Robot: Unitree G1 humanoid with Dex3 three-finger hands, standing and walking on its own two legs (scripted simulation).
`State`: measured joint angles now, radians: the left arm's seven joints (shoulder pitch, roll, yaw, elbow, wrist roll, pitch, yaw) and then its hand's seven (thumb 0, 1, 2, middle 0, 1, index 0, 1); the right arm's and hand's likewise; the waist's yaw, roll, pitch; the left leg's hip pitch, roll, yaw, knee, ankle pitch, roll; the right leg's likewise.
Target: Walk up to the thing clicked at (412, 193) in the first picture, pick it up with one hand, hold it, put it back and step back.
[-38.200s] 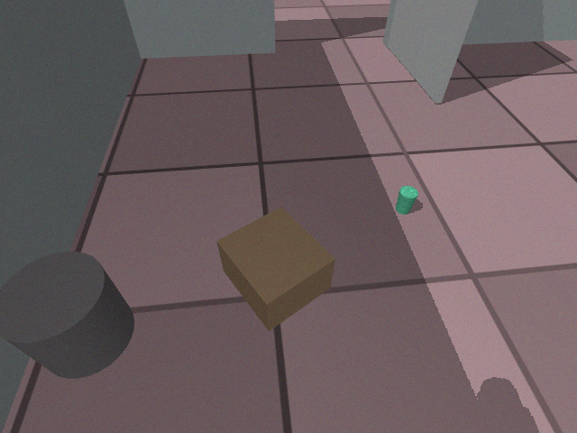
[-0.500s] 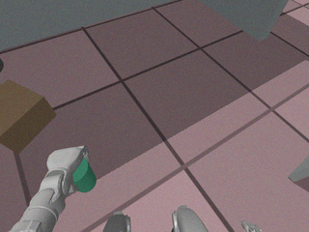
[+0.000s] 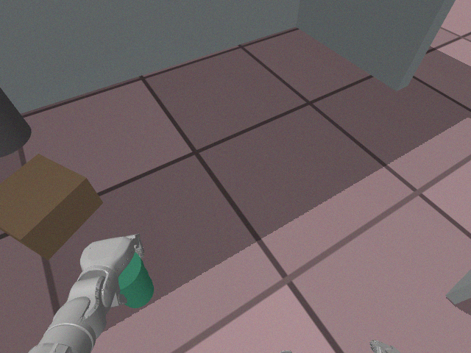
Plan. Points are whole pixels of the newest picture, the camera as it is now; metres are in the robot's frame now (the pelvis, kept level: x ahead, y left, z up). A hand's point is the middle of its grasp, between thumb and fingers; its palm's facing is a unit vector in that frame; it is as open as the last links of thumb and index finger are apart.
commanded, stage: hold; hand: left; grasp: from above
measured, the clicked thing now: (129, 281) +0.31 +0.22 -0.14
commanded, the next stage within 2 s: crouch in 1.86 s
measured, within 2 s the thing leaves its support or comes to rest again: neither
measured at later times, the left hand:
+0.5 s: hand (112, 265) +0.31 +0.22 -0.05, palm faces -0.48 -0.07 -0.87, open 10.9 cm
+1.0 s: hand (107, 268) +0.30 +0.22 -0.03, palm faces -0.47 -0.06 -0.88, open 10.9 cm
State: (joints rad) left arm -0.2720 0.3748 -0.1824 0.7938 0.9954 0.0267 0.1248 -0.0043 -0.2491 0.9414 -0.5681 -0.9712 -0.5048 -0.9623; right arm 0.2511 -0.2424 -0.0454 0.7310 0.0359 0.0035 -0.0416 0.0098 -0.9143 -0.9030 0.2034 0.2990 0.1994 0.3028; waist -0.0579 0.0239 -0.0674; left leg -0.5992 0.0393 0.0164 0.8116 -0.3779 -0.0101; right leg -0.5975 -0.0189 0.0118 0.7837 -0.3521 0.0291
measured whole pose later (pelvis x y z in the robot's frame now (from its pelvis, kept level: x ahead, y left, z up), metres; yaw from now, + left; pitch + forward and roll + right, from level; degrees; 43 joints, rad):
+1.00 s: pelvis +0.01 +0.00 +0.03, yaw -1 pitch +3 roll +0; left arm -0.22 0.39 -0.19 0.65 1.01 0.01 -0.01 0.00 -0.23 0.95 -0.54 -0.99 -0.48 -0.98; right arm 0.22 -0.26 -0.05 0.69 0.05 0.05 -0.03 0.01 -0.92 -0.90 0.20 0.30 0.20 0.30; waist -0.01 0.04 -0.03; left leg -0.34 0.03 0.04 0.58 -0.29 -0.01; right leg -0.35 -0.02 0.02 0.57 -0.27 0.03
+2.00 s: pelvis +0.00 +0.00 +0.03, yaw -1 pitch +1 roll +0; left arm -0.23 0.41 -0.19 0.61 0.99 0.01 -0.05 0.00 -0.22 0.98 -0.50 -1.03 -0.44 -1.01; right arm 0.19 -0.25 -0.04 0.69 0.06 0.06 -0.05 0.01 -0.92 -0.91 0.20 0.30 0.20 0.30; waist 0.00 0.04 0.00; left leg -0.27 0.03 0.04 0.50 -0.25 -0.01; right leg -0.29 -0.02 0.02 0.50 -0.23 0.03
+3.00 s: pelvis -0.06 +0.00 -0.23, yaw -1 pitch +36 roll -3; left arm -0.69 0.46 -0.01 1.23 1.19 -0.10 0.37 0.00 -0.20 0.89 -0.52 -1.00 -0.47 -0.98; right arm 0.19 -0.22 -0.05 0.77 -0.07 -0.05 0.02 0.01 -0.91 -0.90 0.21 0.30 0.20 0.30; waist -0.16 0.04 -0.19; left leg -1.81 0.02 -0.05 1.83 -0.64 0.00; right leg -1.79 -0.02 0.00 1.78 -0.62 0.04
